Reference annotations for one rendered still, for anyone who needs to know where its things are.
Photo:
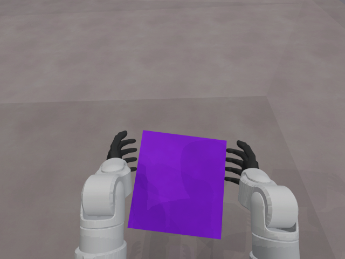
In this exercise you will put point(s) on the right robot hand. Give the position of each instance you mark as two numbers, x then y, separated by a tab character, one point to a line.
249	160

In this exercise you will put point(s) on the carton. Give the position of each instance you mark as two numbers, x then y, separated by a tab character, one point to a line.
179	185

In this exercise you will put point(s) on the robot right forearm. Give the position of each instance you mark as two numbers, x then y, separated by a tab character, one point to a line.
274	216

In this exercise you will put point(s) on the robot left forearm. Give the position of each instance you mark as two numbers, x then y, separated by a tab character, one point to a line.
102	212

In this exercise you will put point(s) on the left robot hand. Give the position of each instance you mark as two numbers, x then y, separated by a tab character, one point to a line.
116	152

